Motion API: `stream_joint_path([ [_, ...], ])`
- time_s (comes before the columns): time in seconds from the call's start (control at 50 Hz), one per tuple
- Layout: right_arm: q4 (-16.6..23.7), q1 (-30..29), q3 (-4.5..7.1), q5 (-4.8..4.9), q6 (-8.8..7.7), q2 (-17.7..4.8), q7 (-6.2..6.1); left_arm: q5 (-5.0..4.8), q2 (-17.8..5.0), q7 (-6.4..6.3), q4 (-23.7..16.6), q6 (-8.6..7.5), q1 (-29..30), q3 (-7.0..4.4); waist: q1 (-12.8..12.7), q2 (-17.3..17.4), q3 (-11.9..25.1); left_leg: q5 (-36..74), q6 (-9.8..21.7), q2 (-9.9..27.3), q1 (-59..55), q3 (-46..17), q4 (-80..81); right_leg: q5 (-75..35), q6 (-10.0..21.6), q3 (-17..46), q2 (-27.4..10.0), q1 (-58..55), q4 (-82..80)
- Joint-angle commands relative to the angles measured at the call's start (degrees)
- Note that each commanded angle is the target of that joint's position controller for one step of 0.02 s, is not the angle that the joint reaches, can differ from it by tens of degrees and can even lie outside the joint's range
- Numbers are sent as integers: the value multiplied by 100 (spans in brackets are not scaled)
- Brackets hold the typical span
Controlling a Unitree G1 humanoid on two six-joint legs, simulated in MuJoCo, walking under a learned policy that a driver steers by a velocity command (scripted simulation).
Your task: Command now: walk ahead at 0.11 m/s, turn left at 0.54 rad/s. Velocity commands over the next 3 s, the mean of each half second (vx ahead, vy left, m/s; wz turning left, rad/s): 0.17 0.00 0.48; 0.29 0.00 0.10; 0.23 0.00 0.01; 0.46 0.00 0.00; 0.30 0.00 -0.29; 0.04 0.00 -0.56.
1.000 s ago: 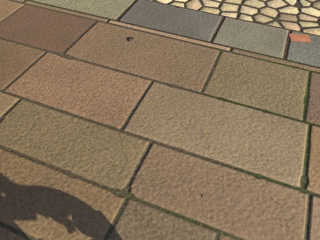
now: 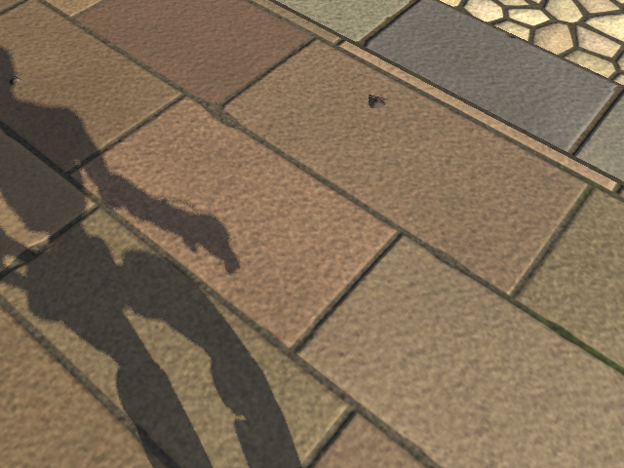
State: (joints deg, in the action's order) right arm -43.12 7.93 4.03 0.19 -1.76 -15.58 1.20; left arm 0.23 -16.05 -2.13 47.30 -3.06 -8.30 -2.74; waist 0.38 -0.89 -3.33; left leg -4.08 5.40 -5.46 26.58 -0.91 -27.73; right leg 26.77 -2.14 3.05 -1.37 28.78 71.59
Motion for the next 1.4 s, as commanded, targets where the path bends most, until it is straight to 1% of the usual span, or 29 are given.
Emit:
stream_joint_path([
  [0.02,471,54,212,-72,-3,-789,-73,46,-460,-115,-276,145,-682,-171,-255,479,1100,1554,1039,1378,-948,-1697,996,-374,-67,94,-90,178,-503],
  [0.16,713,102,256,27,184,-921,-319,38,-465,-211,-599,254,-98,-203,-35,761,1156,-847,734,1210,-992,-2242,1059,-1017,-241,339,64,510,-1766],
  [0.28,858,160,269,29,298,-926,-358,-48,-508,-55,-766,60,18,-209,84,1062,1145,-2135,670,1147,-984,-2804,1094,-804,-121,246,268,-221,-3028],
  [0.34,857,183,179,59,324,-756,-346,-95,-433,64,-638,-60,-491,-225,-195,990,1004,-2908,501,946,-482,-2773,898,-1106,165,-96,293,-1493,-4382],
  [0.36,831,266,117,57,311,-580,-349,-54,-494,75,-544,-92,-765,-260,-315,759,899,-3162,276,666,30,-2532,519,-1083,333,16,2,-2172,-4863],
  [0.38,817,378,-9,46,270,-133,-338,91,-731,74,-484,-120,-1216,-288,-347,-205,1069,-3226,-78,112,723,-1682,-1117,-205,697,1252,-1183,-2884,-5318],
  [0.4,1149,24,61,125,124,-343,-304,282,-1319,150,-447,-146,-1339,-440,-314,-1433,395,-2874,-118,-384,2074,-970,-1971,1144,1397,3290,-1954,-2618,-6093],
  [0.42,1129,-79,145,81,-2,-720,-272,233,-1149,149,-535,-229,-1023,-437,-184,-1158,-27,-2310,-158,69,2363,-1275,-2591,1520,1616,3512,-2124,-2328,-6197],
  [0.44,961,91,186,57,-44,-836,-223,79,-844,112,-574,-266,-816,-364,-87,-906,-82,-1784,-215,157,2373,-1250,-2748,1230,1437,2966,-1851,-2357,-6164],
  [0.48,739,272,179,-12,-72,-695,-157,-50,-706,84,-554,-245,-815,-306,-60,-686,27,-1164,-397,340,2255,-862,-3012,478,1172,2187,-1437,-2506,-6189],
  [0.62,943,-648,14,50,-223,-164,-66,-64,-667,138,-292,-224,-1548,-240,-539,-758,-23,18,-615,775,1608,39,-1809,-1424,1161,762,-1019,-2426,-6397],
  [0.7,1031,-1014,-14,117,-289,-144,43,-104,-880,170,-185,-161,-1742,-269,-689,-806,-147,-67,-611,616,767,276,-706,-2001,1185,501,-1065,-2304,-6191],
  [0.74,1070,-1009,-4,112,-324,-184,89,-137,-918,174,-107,-83,-1819,-276,-633,-879,-135,-255,-497,511,434,316,-378,-2840,1140,552,-1167,-2438,-5848],
  [0.78,935,-460,86,85,-350,-371,99,-186,-975,145,-127,-17,-1597,-292,-211,-919,232,85,-276,374,-490,316,187,-3975,929,489,-1131,-2533,-5225],
  [0.8,752,65,170,28,-345,-565,56,-194,-891,131,-156,-27,-1548,-268,41,-728,623,527,-118,338,-1377,308,508,-4660,752,260,-880,-2433,-4574],
  [0.82,631,808,248,-71,-341,-895,-11,-87,-669,122,-285,-72,-1463,-183,355,-365,1352,1922,148,1043,-2825,-313,251,-3850,461,11,-594,-1735,-3506],
  [0.84,570,1377,320,-211,-247,-1391,-86,143,-133,140,-413,-167,-1875,6,318,1257,2208,4099,893,2571,-4897,-1946,-329,-656,35,-345,63,203,-1531],
  [0.86,417,1582,275,-93,-166,-1211,-57,-26,-290,152,-247,-209,-2297,-10,323,1910,2872,3760,1551,3148,-4743,-2967,175,1218,-82,198,227,562,-423],
  [0.88,441,1265,184,-43,-129,-912,-32,-165,-774,151,-209,-174,-1965,-153,344,1221,2157,3278,1360,2764,-4033,-2358,336,1012,-102,254,-50,800,65],
  [0.92,475,443,15,-22,-150,-482,-5,-92,-629,99,-273,-44,-1326,-139,82,497,1223,3010,964,2157,-2774,-1417,587,359,-97,56,-370,813,-380],
  [0.94,472,130,-22,-37,-169,-375,7,-28,-547,53,-288,51,-1309,-150,-123,487,1038,2850,845,1986,-2124,-1138,789,67,-108,88,-498,372,-829],
  [0.98,378,-151,-20,-157,-216,-377,10,-4,-244,19,-234,167,-1486,-91,-370,705,958,3023,858,1766,-1260,-689,1018,-362,-159,-44,-412,-531,-1505],
  [1.04,232,-304,-9,-162,-210,-458,-42,31,-177,-13,-292,218,-1262,-50,-375,809,1001,2809,869,1676,-1000,-461,1062,-877,-148,-116,-314,-1103,-2625],
  [1.16,-140,-74,-119,-35,-73,-318,-53,114,-380,12,-385,336,-808,-106,-307,496,607,-1293,301,1323,-518,-671,1056,-1958,190,-182,-192,-2148,-4362],
  [1.2,-198,335,-90,-60,-61,-385,-71,14,-922,-35,-525,300,-658,-227,52,-156,295,-2980,-9,772,-81,-479,721,-669,552,121,-509,-1988,-4350],
  [1.24,-155,112,-58,52,-86,-442,-157,-54,-778,23,-460,198,-849,-247,-193,-843,-135,-2998,-191,407,-34,156,-239,1480,905,805,-704,-1232,-5282],
  [1.28,-95,30,-55,82,-190,-283,-139,-61,-832,64,-347,72,-1142,-262,-233,-1483,-130,-2241,-173,295,313,402,-1312,1714,1353,2149,-1501,-1601,-5986],
  [1.34,-25,-166,-18,136,-318,-316,-25,-86,-834,69,-408,-54,-1057,-275,-257,-1078,44,-2536,67,681,676,46,-1648,689,1441,2313,-1775,-2061,-5982],
  [1.4,-326,260,-19,102,-363,-200,51,-203,-925,106,-522,16,-454,-307,136,-845,303,-970,31,376,-1195,539,-128,-366,1039,1000,-1068,-1268,-5744],
])
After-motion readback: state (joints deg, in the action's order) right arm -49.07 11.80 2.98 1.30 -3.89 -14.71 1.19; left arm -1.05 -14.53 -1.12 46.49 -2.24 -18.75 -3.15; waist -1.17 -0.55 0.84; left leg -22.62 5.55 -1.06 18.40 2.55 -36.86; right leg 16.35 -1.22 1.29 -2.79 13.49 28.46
